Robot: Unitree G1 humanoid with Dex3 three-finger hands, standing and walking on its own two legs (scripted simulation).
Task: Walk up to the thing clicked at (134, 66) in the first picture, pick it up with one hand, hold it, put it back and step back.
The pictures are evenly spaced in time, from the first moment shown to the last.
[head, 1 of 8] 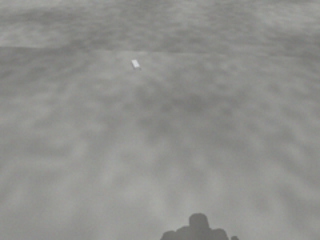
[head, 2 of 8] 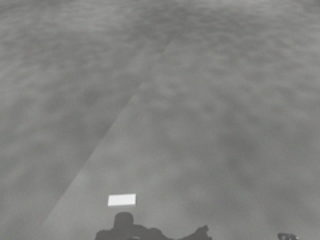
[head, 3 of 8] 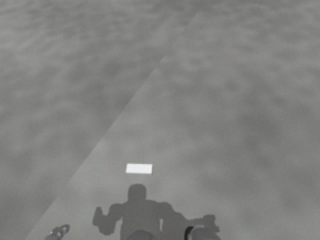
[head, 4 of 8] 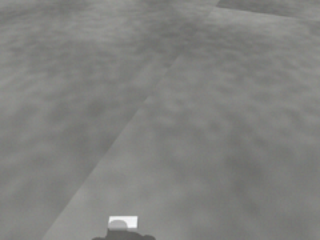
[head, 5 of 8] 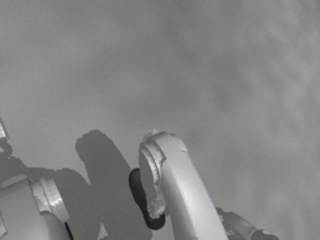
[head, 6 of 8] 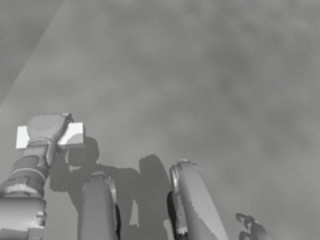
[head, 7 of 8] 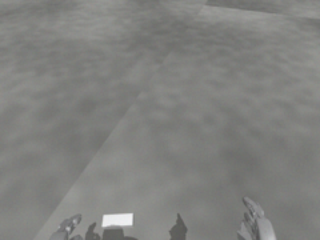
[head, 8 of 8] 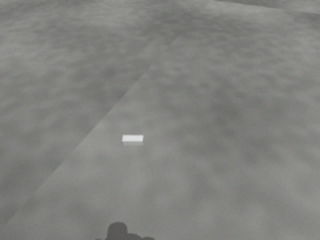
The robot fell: no
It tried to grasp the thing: yes
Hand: left
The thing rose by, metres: 0.69
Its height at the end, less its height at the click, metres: +0.00
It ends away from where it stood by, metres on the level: 0.01
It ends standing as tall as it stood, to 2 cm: yes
